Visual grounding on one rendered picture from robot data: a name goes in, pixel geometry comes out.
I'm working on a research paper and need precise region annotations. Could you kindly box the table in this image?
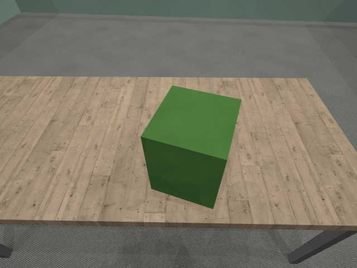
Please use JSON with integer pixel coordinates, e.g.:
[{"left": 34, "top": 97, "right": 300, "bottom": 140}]
[{"left": 0, "top": 76, "right": 357, "bottom": 264}]

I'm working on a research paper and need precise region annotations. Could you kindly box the carton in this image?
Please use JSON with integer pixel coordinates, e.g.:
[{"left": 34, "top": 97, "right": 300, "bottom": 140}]
[{"left": 141, "top": 86, "right": 242, "bottom": 209}]

